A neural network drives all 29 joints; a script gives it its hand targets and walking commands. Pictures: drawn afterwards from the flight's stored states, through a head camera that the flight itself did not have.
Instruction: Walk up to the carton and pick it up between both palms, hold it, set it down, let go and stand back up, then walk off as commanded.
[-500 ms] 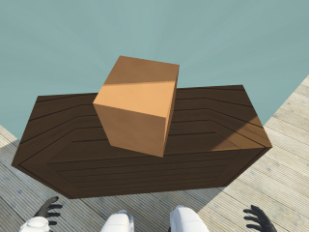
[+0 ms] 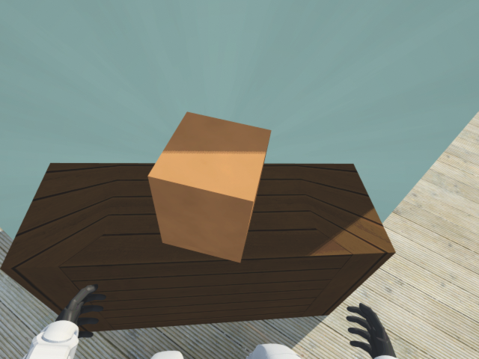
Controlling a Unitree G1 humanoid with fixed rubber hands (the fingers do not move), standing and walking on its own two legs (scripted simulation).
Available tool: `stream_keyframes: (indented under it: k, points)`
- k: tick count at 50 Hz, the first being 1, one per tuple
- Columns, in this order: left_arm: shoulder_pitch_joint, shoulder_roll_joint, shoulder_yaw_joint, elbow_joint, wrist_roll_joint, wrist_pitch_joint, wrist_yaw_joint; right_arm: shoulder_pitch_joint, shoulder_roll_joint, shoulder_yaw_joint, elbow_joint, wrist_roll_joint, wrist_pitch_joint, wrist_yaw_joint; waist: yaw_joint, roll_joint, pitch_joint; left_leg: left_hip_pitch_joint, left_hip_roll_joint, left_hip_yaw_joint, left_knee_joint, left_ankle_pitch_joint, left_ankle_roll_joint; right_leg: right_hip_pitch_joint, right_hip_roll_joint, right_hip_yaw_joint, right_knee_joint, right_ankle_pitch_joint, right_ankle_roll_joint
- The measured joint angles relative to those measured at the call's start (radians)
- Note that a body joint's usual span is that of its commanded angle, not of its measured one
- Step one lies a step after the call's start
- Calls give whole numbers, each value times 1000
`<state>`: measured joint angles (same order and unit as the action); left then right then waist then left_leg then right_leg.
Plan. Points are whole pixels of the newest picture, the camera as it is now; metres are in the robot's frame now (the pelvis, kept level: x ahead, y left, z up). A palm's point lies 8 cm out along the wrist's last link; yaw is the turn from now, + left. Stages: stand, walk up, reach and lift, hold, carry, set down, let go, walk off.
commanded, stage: reach and lift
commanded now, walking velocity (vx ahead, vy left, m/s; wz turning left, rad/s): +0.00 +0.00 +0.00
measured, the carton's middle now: (214, 189) +0.48 +0.04 -0.06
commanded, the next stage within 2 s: none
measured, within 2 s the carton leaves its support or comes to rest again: neither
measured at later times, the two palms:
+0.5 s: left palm (69, 309) +0.21 +0.26 -0.04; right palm (359, 346) +0.15 -0.21 -0.05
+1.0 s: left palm (72, 294) +0.22 +0.26 -0.02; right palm (333, 325) +0.17 -0.16 -0.02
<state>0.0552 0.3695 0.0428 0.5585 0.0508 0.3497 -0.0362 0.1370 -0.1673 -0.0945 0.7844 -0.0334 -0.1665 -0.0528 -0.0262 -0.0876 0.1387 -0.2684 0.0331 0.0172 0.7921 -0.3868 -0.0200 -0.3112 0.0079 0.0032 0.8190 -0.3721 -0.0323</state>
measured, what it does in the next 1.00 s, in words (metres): stands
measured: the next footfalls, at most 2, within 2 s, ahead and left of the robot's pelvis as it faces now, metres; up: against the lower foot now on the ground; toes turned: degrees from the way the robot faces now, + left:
none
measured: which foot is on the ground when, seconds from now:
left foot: down 0.00-1.00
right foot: down 0.00-1.00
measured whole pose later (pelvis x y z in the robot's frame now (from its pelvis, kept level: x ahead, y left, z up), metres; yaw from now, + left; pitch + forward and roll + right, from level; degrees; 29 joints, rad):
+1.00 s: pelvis +0.01 +0.00 +0.01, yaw +0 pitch -9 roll +1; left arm 0.07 0.37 0.04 0.56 -0.18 -0.14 -0.21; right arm 0.27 0.06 0.06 0.46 -0.02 -0.33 -0.31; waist -0.01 -0.06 0.14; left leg -0.21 0.03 0.02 0.73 -0.36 -0.02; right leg -0.25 0.01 0.00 0.75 -0.35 -0.03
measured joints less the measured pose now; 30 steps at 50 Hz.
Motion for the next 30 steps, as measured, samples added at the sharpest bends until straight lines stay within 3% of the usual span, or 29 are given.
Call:
stream_keyframes:
  k: [18, 30]
  points:
    - [13, 0, 0, 0, -95, -177, -69, 100, 95, 26, -177, 0, -5, -67, 0, 26, 1, 56, -2, 1, -57, 29, 0, 57, -1, 0, -58, 27, 1]
    - [13, 0, 0, 1, -168, -321, -122, 117, 135, 91, -249, 0, -62, -132, 3, 35, 1, 57, -2, 1, -65, 30, 0, 56, -1, 0, -60, 27, 2]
